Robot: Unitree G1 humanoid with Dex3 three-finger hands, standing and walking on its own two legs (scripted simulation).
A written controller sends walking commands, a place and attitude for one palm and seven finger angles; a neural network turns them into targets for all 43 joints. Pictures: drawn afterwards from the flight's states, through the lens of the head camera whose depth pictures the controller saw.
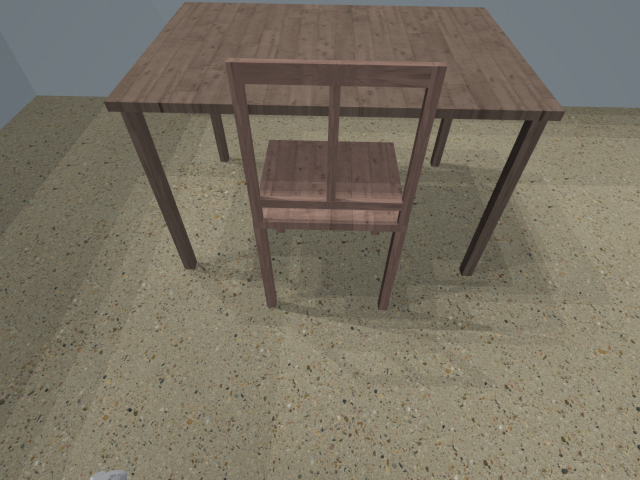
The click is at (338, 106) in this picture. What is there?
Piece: chair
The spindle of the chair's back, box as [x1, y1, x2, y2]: [326, 86, 340, 200]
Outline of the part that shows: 340,86 329,86 326,200 334,200 335,197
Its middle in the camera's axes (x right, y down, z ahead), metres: +0.03 -0.21 +0.93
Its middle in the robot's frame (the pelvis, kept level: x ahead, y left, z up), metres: +0.84 +0.02 -0.07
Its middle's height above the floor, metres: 0.70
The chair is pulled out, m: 0.00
